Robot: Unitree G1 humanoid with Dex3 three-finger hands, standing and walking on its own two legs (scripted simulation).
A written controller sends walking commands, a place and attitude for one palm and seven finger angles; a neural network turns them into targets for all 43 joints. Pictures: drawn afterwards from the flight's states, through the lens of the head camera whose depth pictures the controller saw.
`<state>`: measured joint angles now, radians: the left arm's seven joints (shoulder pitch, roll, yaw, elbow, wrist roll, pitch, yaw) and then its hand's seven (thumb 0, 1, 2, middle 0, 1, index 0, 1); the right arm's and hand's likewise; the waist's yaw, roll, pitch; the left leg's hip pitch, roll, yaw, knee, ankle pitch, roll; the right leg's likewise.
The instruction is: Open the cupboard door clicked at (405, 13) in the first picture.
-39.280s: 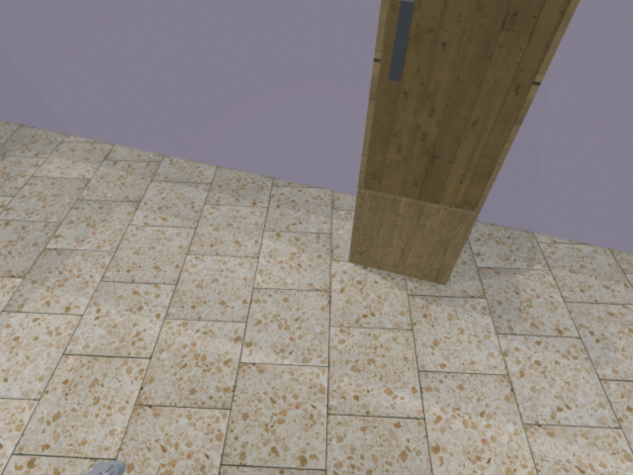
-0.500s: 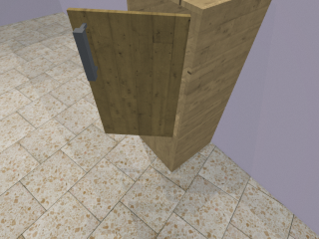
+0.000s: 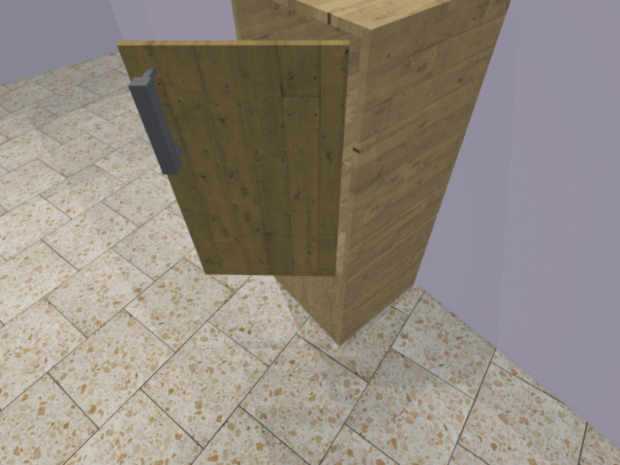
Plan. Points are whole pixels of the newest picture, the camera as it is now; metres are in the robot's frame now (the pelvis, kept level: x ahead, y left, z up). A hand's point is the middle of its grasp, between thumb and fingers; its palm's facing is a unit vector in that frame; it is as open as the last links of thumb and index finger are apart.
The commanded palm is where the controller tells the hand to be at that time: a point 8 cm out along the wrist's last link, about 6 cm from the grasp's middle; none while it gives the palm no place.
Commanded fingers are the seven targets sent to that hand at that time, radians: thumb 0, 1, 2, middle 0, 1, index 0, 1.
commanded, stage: look again from close up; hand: left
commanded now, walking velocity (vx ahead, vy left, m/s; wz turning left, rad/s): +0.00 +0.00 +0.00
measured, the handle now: (161, 122) +0.59 +0.28 +0.13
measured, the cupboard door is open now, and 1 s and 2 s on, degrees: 48 48 48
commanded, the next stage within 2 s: shuffle to correct the standing spot in 0.16 s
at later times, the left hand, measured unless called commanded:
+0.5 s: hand out of the picture +0.01 +0.18 -0.18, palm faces +0.07 -0.98 -0.20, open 7.4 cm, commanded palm none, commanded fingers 0.00 0.90 0.90 -0.20 -0.30 -0.20 -0.30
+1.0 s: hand out of the picture +0.07 +0.23 -0.16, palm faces +0.08 -0.97 -0.24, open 7.3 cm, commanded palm none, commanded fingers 0.00 0.90 0.90 -0.20 -0.30 -0.20 -0.30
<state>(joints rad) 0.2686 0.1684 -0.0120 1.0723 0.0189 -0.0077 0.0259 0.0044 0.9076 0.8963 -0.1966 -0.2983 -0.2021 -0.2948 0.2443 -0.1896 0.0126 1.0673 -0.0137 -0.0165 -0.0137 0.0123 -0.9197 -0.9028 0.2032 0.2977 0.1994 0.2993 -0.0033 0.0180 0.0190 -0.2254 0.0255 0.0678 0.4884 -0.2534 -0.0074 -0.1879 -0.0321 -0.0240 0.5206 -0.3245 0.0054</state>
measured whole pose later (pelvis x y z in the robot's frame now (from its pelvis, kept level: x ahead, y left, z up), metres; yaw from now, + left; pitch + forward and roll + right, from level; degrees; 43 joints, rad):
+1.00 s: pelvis +0.06 +0.05 +0.00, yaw +2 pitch +1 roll +2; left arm 0.29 0.15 0.03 1.01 0.04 -0.01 0.03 0.00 0.91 0.90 -0.20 -0.30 -0.20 -0.30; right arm 0.23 -0.19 -0.03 1.02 -0.01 0.04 0.01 0.02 -0.92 -0.90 0.20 0.30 0.20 0.30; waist 0.02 -0.01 0.04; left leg -0.46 0.04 0.07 0.91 -0.38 -0.02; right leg -0.20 -0.11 -0.13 0.52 -0.33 0.00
